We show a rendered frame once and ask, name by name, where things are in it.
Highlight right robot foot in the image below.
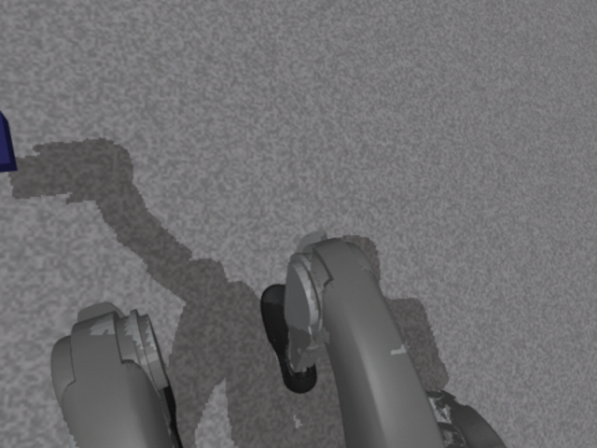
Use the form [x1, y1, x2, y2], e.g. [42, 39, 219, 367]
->
[260, 284, 317, 394]

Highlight left robot foot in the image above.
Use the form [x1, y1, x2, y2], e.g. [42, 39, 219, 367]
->
[163, 376, 183, 448]

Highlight right robot hand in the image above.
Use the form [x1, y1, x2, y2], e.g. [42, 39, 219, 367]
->
[425, 390, 507, 448]

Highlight small box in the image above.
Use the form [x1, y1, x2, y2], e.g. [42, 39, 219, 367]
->
[0, 111, 18, 173]

